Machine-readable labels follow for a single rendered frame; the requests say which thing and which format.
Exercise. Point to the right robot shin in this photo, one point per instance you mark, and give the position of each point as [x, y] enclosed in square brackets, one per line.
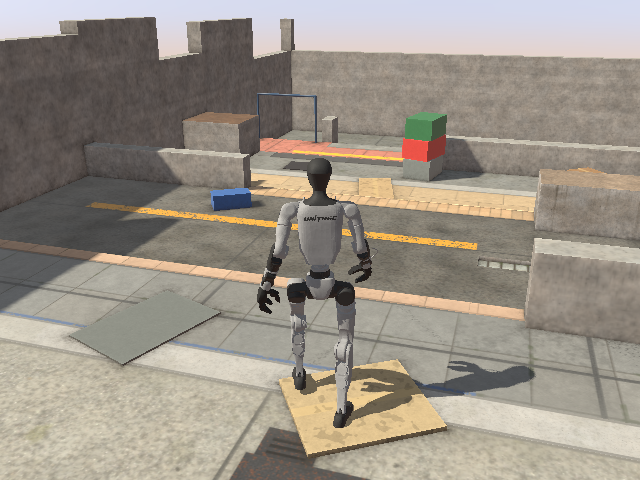
[343, 374]

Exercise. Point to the right robot forearm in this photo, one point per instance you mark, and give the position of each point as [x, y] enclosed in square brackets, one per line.
[365, 258]

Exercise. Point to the left robot shin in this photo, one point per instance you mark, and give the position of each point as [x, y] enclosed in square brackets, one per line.
[298, 346]

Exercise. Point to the right robot hand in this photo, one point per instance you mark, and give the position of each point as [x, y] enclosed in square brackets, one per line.
[357, 268]

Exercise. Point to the robot shin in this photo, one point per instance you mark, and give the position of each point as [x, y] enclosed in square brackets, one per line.
[343, 374]
[298, 346]

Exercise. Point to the left robot forearm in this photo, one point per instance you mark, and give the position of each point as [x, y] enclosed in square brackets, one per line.
[271, 270]

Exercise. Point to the left robot upper arm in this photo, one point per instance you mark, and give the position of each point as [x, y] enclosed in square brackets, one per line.
[287, 212]

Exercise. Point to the left robot hand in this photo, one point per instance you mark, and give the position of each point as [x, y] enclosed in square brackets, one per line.
[262, 299]

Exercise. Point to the right robot upper arm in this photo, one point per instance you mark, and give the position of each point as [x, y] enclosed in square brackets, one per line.
[351, 211]

